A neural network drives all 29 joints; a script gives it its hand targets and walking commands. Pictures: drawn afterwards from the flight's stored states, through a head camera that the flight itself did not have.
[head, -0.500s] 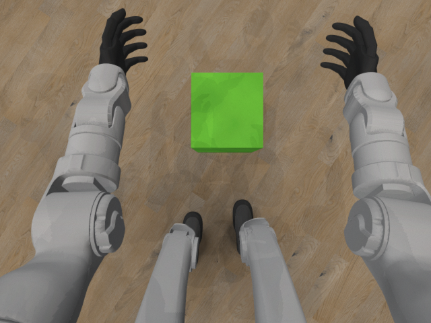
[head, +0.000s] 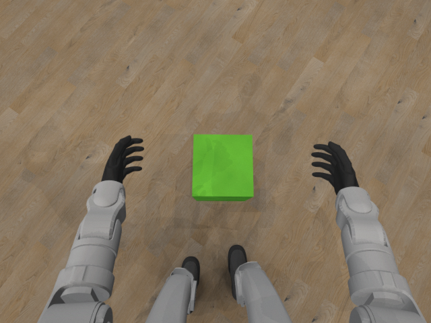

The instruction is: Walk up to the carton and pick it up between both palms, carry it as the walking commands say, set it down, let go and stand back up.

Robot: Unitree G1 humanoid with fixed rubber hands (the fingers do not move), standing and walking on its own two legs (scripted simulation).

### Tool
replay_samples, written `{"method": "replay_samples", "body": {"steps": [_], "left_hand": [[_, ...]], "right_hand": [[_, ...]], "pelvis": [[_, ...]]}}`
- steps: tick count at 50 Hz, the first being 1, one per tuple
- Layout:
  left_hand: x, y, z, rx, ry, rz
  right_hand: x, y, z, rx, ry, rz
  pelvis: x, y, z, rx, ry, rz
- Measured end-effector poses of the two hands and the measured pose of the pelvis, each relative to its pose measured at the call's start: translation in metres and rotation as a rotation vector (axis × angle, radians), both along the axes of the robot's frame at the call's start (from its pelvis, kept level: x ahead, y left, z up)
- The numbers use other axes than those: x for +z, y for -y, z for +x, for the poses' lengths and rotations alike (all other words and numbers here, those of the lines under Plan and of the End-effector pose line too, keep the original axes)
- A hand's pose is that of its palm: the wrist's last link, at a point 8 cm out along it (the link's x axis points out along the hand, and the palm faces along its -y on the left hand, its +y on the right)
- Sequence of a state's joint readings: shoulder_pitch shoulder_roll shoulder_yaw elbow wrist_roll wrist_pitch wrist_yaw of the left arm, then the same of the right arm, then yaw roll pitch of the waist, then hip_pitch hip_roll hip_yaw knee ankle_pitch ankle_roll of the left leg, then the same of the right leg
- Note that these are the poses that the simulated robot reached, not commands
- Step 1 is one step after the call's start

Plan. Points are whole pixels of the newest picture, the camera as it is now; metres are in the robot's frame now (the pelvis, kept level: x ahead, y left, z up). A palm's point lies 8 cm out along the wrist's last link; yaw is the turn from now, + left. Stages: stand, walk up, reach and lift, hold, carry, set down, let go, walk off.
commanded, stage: let go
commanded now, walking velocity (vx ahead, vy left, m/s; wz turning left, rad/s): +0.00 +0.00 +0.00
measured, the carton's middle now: (221, 171) +0.46 -0.02 -0.60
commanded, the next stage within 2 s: stand in 0.90 s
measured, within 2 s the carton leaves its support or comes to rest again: neither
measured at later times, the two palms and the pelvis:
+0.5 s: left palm (45, 286) +0.20 +0.24 -0.02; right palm (376, 291) +0.19 -0.22 -0.02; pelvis +0.04 +0.01 +0.05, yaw -1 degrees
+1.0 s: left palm (30, 297) +0.18 +0.27 -0.02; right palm (391, 290) +0.19 -0.25 -0.02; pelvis +0.04 +0.01 +0.05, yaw +0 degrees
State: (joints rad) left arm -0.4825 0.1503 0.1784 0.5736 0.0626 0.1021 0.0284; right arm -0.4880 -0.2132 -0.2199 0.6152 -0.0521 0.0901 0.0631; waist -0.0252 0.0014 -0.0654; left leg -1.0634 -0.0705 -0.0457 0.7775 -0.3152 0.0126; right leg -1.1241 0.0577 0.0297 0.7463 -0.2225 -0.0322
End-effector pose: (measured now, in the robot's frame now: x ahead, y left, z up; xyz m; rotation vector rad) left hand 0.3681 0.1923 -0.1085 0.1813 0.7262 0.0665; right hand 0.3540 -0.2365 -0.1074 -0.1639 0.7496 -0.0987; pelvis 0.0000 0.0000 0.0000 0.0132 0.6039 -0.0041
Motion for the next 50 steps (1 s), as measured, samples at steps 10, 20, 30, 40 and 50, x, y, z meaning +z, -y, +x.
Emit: {"method": "replay_samples", "body": {"steps": [10,20,30,40,50], "left_hand": [[0.052,-0.025,-0.068,0.009,-0.013,-0.002],[0.084,-0.044,-0.143,0.002,-0.039,0.0],[0.096,-0.054,-0.174,0.006,-0.059,-0.007],[0.098,-0.05,-0.17,0.006,-0.063,-0.008],[0.084,-0.076,-0.183,0.044,-0.113,0.111]], "right_hand": [[0.051,-0.004,-0.072,0.005,-0.008,0.004],[0.079,-0.015,-0.145,-0.008,-0.038,0.012],[0.094,-0.017,-0.164,0.025,-0.042,0.007],[0.094,-0.017,-0.162,0.021,-0.049,0.011],[0.085,0.009,-0.164,0.002,-0.08,-0.107]], "pelvis": [[0.03,-0.006,0.017,-0.002,0.245,-0.011],[0.049,-0.012,0.033,-0.006,0.482,-0.027],[0.052,-0.016,0.033,-0.001,0.654,-0.029],[0.051,-0.015,0.032,0.004,0.707,-0.027],[0.048,-0.01,0.037,0.002,0.642,-0.024]]}}
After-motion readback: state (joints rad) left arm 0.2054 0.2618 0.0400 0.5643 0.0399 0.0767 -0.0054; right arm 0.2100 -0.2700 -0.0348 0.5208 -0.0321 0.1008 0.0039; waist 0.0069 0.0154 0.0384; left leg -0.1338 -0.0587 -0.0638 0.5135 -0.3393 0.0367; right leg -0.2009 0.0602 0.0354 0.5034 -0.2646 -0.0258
